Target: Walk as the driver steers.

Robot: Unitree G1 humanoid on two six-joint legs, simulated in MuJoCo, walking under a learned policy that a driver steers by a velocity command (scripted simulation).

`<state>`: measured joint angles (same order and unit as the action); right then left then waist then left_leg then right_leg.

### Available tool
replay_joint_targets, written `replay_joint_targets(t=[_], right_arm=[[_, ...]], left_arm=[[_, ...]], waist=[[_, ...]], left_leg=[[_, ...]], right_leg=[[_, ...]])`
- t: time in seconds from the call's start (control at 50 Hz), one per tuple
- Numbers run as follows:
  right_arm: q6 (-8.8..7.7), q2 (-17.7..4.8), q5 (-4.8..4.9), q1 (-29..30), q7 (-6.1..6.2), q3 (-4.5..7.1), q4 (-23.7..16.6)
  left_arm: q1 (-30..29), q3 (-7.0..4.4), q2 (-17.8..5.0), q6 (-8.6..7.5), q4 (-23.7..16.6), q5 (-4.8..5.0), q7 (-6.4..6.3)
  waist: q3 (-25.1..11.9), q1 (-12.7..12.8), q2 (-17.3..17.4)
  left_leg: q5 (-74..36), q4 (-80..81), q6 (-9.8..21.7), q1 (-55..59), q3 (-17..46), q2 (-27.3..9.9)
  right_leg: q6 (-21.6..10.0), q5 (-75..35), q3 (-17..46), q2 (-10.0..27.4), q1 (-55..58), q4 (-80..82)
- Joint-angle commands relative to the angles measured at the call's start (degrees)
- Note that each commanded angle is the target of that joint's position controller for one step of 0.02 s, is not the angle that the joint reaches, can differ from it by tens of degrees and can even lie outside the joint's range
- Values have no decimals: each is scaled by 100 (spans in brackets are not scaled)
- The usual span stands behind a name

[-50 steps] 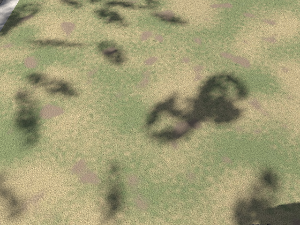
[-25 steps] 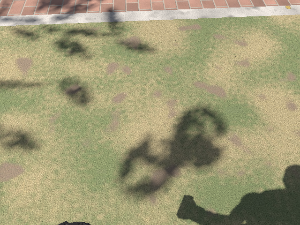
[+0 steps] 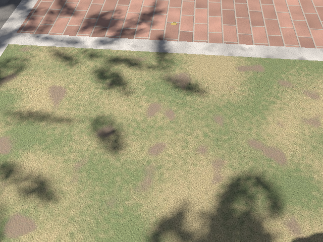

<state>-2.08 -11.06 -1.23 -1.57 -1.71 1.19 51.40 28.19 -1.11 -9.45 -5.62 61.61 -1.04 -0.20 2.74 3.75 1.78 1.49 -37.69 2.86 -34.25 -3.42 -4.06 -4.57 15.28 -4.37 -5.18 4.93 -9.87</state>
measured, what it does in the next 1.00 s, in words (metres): walks ahead: left foot, then right foot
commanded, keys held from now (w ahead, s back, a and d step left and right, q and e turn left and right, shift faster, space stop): w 1.00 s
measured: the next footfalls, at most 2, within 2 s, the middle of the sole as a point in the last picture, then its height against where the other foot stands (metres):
left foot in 0.10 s outside the picture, level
right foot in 0.68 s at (197, 229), level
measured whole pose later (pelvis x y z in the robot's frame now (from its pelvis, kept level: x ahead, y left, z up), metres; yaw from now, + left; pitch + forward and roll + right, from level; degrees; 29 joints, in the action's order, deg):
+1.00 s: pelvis +0.53 -0.01 +0.01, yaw +0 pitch +0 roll -1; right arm -2.0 -12.1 -1.8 -8.8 -1.5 3.0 54.0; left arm 24.6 -2.4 -10.2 -5.3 61.3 -0.7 0.1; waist 1.9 1.5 2.0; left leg 6.6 -51.9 1.7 -35.7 -0.4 -6.6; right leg -5.7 10.6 -5.5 -5.1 -2.4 -12.9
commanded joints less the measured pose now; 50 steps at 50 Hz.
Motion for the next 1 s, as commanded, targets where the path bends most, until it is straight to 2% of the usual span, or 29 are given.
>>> replay_joint_targets(t=[0.02, 0.06, 0.08, 0.1, 0.12, 0.14, 0.16, 0.18, 0.2, 0.24, 0.26, 0.3, 0.36, 0.46, 0.56, 0.62, 0.64, 0.66, 0.68, 0.7, 0.72, 0.74, 0.76, 0.78, 0.82, 0.84, 0.9, 0.96, 1.0], right_arm=[[-121, -403, 5, 572, 19, 77, -486], [-182, -469, 6, 126, 61, 131, -379], [-222, -544, -1, -521, 102, 191, -164], [-280, -700, -56, -1523, 159, 283, 180], [-321, -1188, -203, -2576, 225, 424, 379], [-272, -1590, -200, -2726, 190, 527, 410], [-204, -1270, 25, -2214, 142, 479, 345], [-213, -955, 71, -1594, 123, 384, 241], [-258, -663, 49, -1325, 99, 311, 226], [-330, -345, 61, -1326, 139, 207, 370], [-375, -336, 60, -1504, 152, 193, 458], [-437, -494, 82, -1800, 171, 213, 592], [-432, -587, 75, -2138, 178, 208, 687], [-414, -544, 66, -2661, 194, 153, 814], [-381, -569, -5, -3087, 261, 148, 993], [-363, -665, -42, -2932, 308, 181, 1023], [-359, -722, -44, -2829, 314, 198, 1017], [-342, -763, -28, -2733, 303, 209, 1017], [-341, -721, 20, -2638, 288, 188, 961], [-355, -377, 164, -2756, 242, 92, 726], [-355, -322, 257, -3170, 199, 145, 758], [-315, -671, 104, -2659, 221, 239, 687], [-341, -582, 65, -2185, 189, 230, 545], [-335, -446, 61, -2044, 173, 222, 527], [-186, -244, -88, -2179, 114, 207, 565], [-130, -206, -106, -2200, 85, 210, 564], [-29, -247, -106, -1669, 35, 223, 351], [-8, -315, -62, -846, 17, 214, 64], [-20, -270, -25, -412, 7, 176, -81]], left_arm=[[387, -152, -841, -12, -31, -50, -80], [190, -176, -919, 1, -33, -64, -106], [112, -189, -963, 17, -28, -57, -102], [19, -176, -939, 29, -58, -25, -87], [-7, -114, -764, 14, -261, 31, -69], [695, -51, -262, 31, -275, 229, -4], [166, -195, -814, 59, -274, 57, -25], [-352, -216, -793, 34, -461, 39, 7], [-572, -207, -693, 21, -496, 32, 22], [-475, -193, -484, 159, -451, -98, 76], [-448, -194, -413, 220, -442, -113, 109], [-667, -206, -402, 304, -531, -127, 151], [-1456, -212, -478, 365, -801, -105, 175], [-2529, -141, -419, 340, -1151, -23, 188], [-3211, -111, -460, 285, -1408, -15, 171], [-3046, -151, -538, 206, -1437, -10, 146], [-2656, -192, -599, 176, -1323, -11, 111], [-1898, -257, -681, 132, -1070, -23, 67], [-879, -358, -890, 72, -741, -105, 10], [54, -510, -1471, 41, -603, -258, -51], [21, -575, -1635, 136, -578, -129, 15], [-685, -514, -1377, 182, -686, 28, 52], [-1189, -409, -1000, 157, -777, 56, 73], [-1406, -328, -720, 117, -760, 25, 80], [-1310, -229, -455, 35, -585, 26, 31], [-1121, -226, -487, -12, -503, 25, 19], [-772, -259, -745, -75, -374, 38, 9], [-455, -224, -724, -59, -311, 40, 15], [-273, -203, -712, -55, -276, 42, 13]], waist=[[433, -112, -558], [213, -371, -594], [-116, -633, -578], [-636, -1031, -407], [-1375, -1347, 121], [-1954, -992, 1335], [-1396, -900, 300], [-612, -686, 156], [-268, -535, -69], [-100, -233, 70], [-115, -193, 105], [-29, -141, 88], [204, -267, 98], [323, -541, 145], [425, -730, 205], [348, -524, 234], [147, -344, 280], [-225, -26, 220], [-768, 370, 68], [-1573, 538, -714], [-2088, 287, -1552], [-1247, 50, -650], [-568, -63, -392], [-169, -262, -234], [-31, -534, -409], [-54, -565, -438], [87, -580, -435], [270, -406, -451], [301, -297, -470]], left_leg=[[336, 349, 176, -193, -83, 135], [781, 634, 368, 610, -205, 394], [830, 854, 482, 1398, -287, 594], [602, 1117, 646, 2692, -219, 579], [1019, 1166, 974, 4214, 1186, -696], [1321, 1910, 1831, 5447, 3983, -2139], [1799, 2224, 1607, 4859, 3913, -1800], [1656, 2378, 1409, 4000, 3004, -1612], [1042, 2592, 1242, 3340, 2448, -1362], [402, 2804, 945, 2629, 1639, -928], [104, 2847, 931, 2536, 1477, -866], [-239, 2956, 945, 2505, 1209, -776], [-294, 3157, 906, 2646, 994, -680], [-947, 3137, 766, 3072, 691, -560], [-1599, 2839, 861, 3944, 632, -781], [-2778, 2307, 797, 4215, 526, -904], [-3574, 1849, 722, 4174, 448, -876], [-4005, 1002, 638, 4062, 333, -751], [-3325, -171, 521, 3324, 171, -535], [-987, -2123, 324, 1733, -131, -49], [2837, -3819, 215, 304, 105, 929], [2413, -4033, 302, -200, 640, 464], [1936, -3794, 303, -246, 630, 257], [1648, -3386, 289, -13, 605, 55], [1459, -2886, 175, 508, 573, -102], [1408, -2799, 128, 579, 504, -85], [990, -2344, -21, 127, 353, -195], [413, -1538, -153, -341, 225, -272], [97, -905, -189, -306, 121, -213]], right_leg=[[-680, -3319, 757, 1837, 180, -113], [-561, -4582, 600, 1826, 216, -744], [-488, -5159, 510, 1734, 148, -1486], [-369, -4852, 314, 1499, -359, -2606], [-254, -2868, 102, 1192, -1601, -4337], [-31, 1482, -1, 62, -3594, -6369], [-136, 1229, 742, 393, -4110, -6662], [-155, 626, 723, 642, -4217, -6454], [-133, 270, 700, 822, -3993, -6148], [-15, 63, 656, 1011, -3448, -5673], [37, 24, 600, 1002, -3330, -5570], [130, -160, 494, 1043, -3523, -5344], [262, -757, 363, 1164, -4128, -4762], [336, -1468, 130, 1046, -4249, -3398], [156, -1307, 0, 855, -4306, -2618], [-98, -716, -85, 649, -3770, -2236], [-205, -513, -168, 462, -3181, -2116], [-331, -584, -256, 266, -2302, -1818], [-524, -799, 12, 487, -878, -1643], [-977, -244, 1905, 2030, 794, -1508], [-1646, -163, 4357, 3026, 1460, -656], [-1434, 191, 3694, 2725, 731, -541], [-1278, 60, 2936, 2518, -121, -348], [-1036, -342, 2376, 2233, -793, -119], [-755, -914, 1655, 1833, -1424, 63], [-762, -1253, 1520, 1777, -1480, 88], [-803, -1538, 1186, 1682, -1443, 290], [-762, -1739, 995, 1577, -1211, 419], [-697, -2000, 844, 1505, -1069, 407]])
Keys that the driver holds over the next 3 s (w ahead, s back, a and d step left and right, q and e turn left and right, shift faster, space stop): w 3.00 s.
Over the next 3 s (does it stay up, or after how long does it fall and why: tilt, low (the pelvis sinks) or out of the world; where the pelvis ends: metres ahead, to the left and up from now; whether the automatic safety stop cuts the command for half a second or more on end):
stays up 1.61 0.01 -0.02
